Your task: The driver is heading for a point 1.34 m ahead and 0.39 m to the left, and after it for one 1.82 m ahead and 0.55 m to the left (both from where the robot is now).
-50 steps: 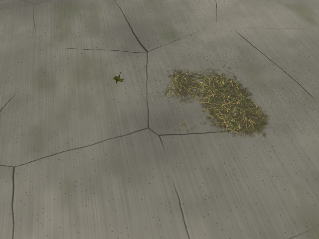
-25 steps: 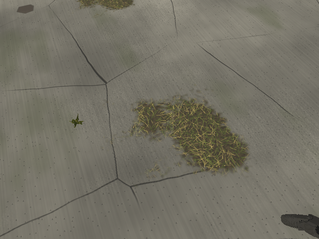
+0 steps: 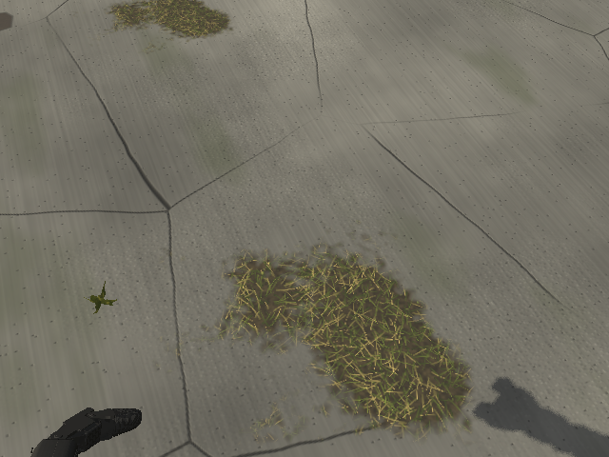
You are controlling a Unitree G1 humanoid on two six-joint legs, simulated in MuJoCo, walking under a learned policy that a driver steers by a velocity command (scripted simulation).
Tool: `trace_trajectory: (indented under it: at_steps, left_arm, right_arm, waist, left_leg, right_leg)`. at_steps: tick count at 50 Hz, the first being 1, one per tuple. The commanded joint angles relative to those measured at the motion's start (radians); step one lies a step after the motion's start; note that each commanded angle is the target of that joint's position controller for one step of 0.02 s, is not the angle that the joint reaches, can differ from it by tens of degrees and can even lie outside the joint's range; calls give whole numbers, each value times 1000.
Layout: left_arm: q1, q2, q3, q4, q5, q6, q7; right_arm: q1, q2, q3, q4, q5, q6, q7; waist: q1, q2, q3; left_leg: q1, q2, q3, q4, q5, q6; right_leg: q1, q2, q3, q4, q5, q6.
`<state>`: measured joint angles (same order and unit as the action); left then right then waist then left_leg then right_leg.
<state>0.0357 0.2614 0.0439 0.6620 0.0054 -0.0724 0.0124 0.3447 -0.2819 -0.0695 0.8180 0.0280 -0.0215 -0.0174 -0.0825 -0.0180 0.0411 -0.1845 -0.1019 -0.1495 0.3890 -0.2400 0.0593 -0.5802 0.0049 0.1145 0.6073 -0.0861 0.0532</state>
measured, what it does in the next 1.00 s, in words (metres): walks ahead, turning left: right foot, then left foot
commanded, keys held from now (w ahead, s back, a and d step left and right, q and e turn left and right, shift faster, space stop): q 0.58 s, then no key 0.14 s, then w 0.28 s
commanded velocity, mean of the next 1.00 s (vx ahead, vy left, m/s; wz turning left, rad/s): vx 0.10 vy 0.00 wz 0.43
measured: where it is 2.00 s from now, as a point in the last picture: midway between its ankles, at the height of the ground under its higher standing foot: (175, 431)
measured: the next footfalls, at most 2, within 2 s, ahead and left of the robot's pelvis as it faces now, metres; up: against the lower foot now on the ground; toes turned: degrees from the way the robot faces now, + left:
right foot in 0.08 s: +0.20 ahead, -0.12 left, +0.00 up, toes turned +9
left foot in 0.50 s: +0.08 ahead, +0.12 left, +0.00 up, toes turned +21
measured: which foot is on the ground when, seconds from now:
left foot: down 0.00-0.08, up 0.10-0.48, down 0.50-0.98, up 1.00-1.00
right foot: up 0.00-0.06, down 0.08-0.50, up 0.52-0.96, down 0.98-1.00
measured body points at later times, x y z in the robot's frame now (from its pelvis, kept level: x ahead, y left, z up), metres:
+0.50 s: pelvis +0.07 +0.00 -0.01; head +0.10 +0.02 +0.44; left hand +0.13 +0.32 -0.12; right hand +0.31 -0.22 -0.10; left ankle +0.04 +0.11 -0.74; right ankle +0.16 -0.12 -0.74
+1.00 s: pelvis +0.11 +0.02 -0.01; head +0.12 +0.01 +0.44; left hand +0.12 +0.33 -0.10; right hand +0.34 -0.18 -0.12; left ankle +0.04 +0.11 -0.74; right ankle +0.15 -0.09 -0.75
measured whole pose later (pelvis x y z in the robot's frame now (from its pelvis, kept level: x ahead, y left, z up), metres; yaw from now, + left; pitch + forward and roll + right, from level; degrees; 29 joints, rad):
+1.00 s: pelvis +0.11 +0.02 -0.01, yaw +27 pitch +2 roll +0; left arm 0.19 0.29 0.06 0.77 -0.01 -0.07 -0.02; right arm 0.28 -0.29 -0.04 0.68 0.01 0.00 0.00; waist -0.01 0.03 -0.03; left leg -0.26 -0.05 -0.09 0.56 -0.34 0.04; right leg -0.23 0.01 -0.02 0.48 -0.27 -0.03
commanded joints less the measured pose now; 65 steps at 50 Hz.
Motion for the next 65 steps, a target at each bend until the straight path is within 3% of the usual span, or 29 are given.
trace_trajectory:
  at_steps: [1,3,4,5,6,7,9,12,15,21,24,25,26,27,28,30,31,33,36,39,43,48,49,50,51,52,56,61,65]
  left_arm:
    - [7,104,35,-63,-4,-15,-7]
    - [72,126,46,-48,3,-30,-7]
    - [128,175,58,-48,20,-33,2]
    - [154,217,60,-62,38,-20,15]
    - [199,197,61,-38,29,2,8]
    - [156,140,49,-56,12,12,5]
    - [81,102,32,-65,12,31,5]
    - [35,130,40,-52,26,44,10]
    - [47,141,47,-37,20,49,20]
    - [50,196,67,-17,1,63,13]
    - [47,200,70,-1,-26,70,12]
    - [93,171,65,22,-27,73,11]
    - [126,109,50,18,1,76,4]
    - [58,118,50,-42,21,71,12]
    - [-10,158,63,-49,13,69,19]
    - [53,164,74,-7,0,79,30]
    - [76,171,77,9,7,84,34]
    - [103,155,74,21,2,84,27]
    - [81,123,57,19,-8,81,20]
    - [42,115,44,7,-14,71,-3]
    - [31,137,43,2,-26,36,-25]
    - [183,112,38,69,-23,-10,-35]
    - [279,140,43,90,-18,-15,-28]
    - [352,228,61,107,-11,-14,-23]
    - [389,266,78,116,-4,-15,-30]
    - [363,210,60,107,-7,-20,-26]
    - [297,156,35,85,-9,-17,-16]
    - [322,177,36,97,-15,-5,-8]
    - [377,211,44,125,-32,1,-10]
  right_arm:
    - [-34,-161,-42,-86,0,11,-20]
    - [-91,-145,-39,-121,-1,15,-23]
    - [-88,-99,-25,-146,-13,10,-21]
    - [22,-37,-8,-150,-35,3,-18]
    - [145,-87,-9,-148,-16,4,-11]
    - [127,-166,-32,-122,-7,19,-14]
    - [12,-186,-49,-132,-4,58,-23]
    - [-9,-122,-38,-163,-5,81,-22]
    - [-63,-96,-27,-199,-13,78,-16]
    - [-120,-119,-25,-244,-13,79,17]
    - [-62,-124,-35,-231,-17,80,29]
    - [-28,-148,-46,-221,-21,79,25]
    - [-14,-245,-71,-234,-23,77,9]
    - [-46,-330,-81,-272,-48,66,8]
    - [-42,-278,-70,-273,-67,44,13]
    - [-147,-216,-51,-276,-42,25,10]
    - [-182,-183,-37,-282,-27,25,6]
    - [-185,-149,-19,-282,-34,28,-3]
    - [-163,-141,-14,-268,-37,29,-10]
    - [-107,-164,-21,-244,-27,33,-10]
    - [-85,-189,-24,-217,-25,21,3]
    - [-124,-146,-5,-208,-14,12,13]
    - [-162,-89,12,-222,-22,4,16]
    - [-171,-23,28,-255,-29,-13,20]
    - [-224,-105,8,-290,-11,-29,15]
    - [-223,-154,-11,-281,4,-40,17]
    - [-218,-109,-10,-255,-17,-58,38]
    - [-311,-29,20,-273,-15,-67,54]
    - [-370,-51,16,-293,-2,-70,70]
  waist:
    - [61,144,-119]
    - [112,143,-129]
    - [121,72,-208]
    - [73,-153,-289]
    - [47,-289,-389]
    - [59,-155,-312]
    - [68,-62,-187]
    - [49,-121,-118]
    - [69,-129,-142]
    - [88,-144,-157]
    - [45,-127,-154]
    - [41,-74,-142]
    - [72,189,-112]
    - [56,342,-80]
    - [10,232,-110]
    - [80,152,-98]
    - [90,161,-106]
    - [102,160,-139]
    - [83,153,-139]
    - [33,193,-117]
    - [16,186,-36]
    - [110,115,-53]
    - [151,62,-82]
    - [146,-142,-93]
    - [179,-221,-18]
    - [170,-149,41]
    - [136,-98,49]
    - [165,-90,37]
    - [174,-97,60]
  left_leg:
    - [13,203,-219,26,451,92]
    - [0,163,-244,125,366,53]
    - [-79,113,-203,278,237,13]
    - [-279,-10,-79,513,-333,-44]
    - [-393,4,-14,720,-531,-77]
    - [-436,58,-9,822,-452,-114]
    - [-456,99,30,867,-322,-152]
    - [-363,114,95,804,-210,-164]
    - [-340,141,114,672,-170,-160]
    - [-195,152,171,415,-116,-105]
    - [-54,112,216,171,6,-41]
    - [33,109,177,78,78,-5]
    - [138,317,-130,-33,309,81]
    - [96,507,-395,-65,441,270]
    - [55,471,-358,-85,363,285]
    - [39,361,-207,-62,271,170]
    - [32,342,-169,-51,315,150]
    - [16,310,-119,-40,413,151]
    - [67,296,-101,-31,405,154]
    - [64,295,-170,-116,-108,163]
    - [21,322,-251,-158,-278,176]
    - [-145,249,-212,-71,-274,124]
    - [-255,196,-147,62,-260,76]
    - [-450,58,56,326,-253,1]
    - [-623,59,110,508,-364,-29]
    - [-696,116,61,628,-317,-32]
    - [-705,184,92,633,-36,-52]
    - [-492,157,175,339,184,-88]
    - [-402,138,172,195,226,-62]
  right_leg:
    - [178,56,-18,-102,29,-7]
    - [299,24,-21,-240,141,-43]
    - [481,-113,63,-227,326,-101]
    - [714,-343,273,-148,781,-222]
    - [769,-510,503,-165,705,-367]
    - [693,-442,448,-194,518,-352]
    - [532,-315,231,-229,307,-280]
    - [350,-234,65,-307,207,-277]
    - [382,-262,17,-321,209,-305]
    - [385,-309,-47,-310,122,-291]
    - [358,-293,-98,-213,48,-216]
    - [287,-255,-148,-124,-48,-147]
    - [80,-139,-268,148,-303,-34]
    - [-133,0,-199,364,-578,17]
    - [-127,-15,-80,500,-554,5]
    - [-120,-41,-50,524,-384,-10]
    - [-100,-42,-56,529,-335,0]
    - [-25,-27,-71,562,-276,19]
    - [-4,-35,-71,415,-240,30]
    - [44,-36,-96,220,-230,18]
    - [111,-26,-114,53,-301,-27]
    - [455,-17,-128,-202,-138,-108]
    - [591,-110,-23,-225,-180,-140]
    - [702,-266,235,-307,-349,-224]
    - [672,-411,486,-412,-506,-341]
    - [656,-402,483,-424,-581,-349]
    - [625,-270,224,-460,-283,-266]
    - [500,-182,-2,-470,23,-238]
    - [517,-236,1,-461,51,-232]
